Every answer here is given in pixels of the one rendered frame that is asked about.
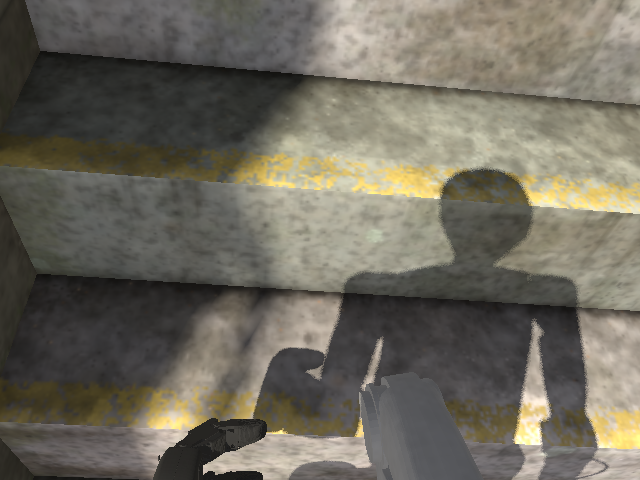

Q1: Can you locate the right robot thigh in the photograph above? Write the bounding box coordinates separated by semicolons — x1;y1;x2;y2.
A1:
359;372;484;480

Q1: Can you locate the left robot hand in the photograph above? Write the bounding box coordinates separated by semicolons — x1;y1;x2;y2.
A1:
153;418;267;480

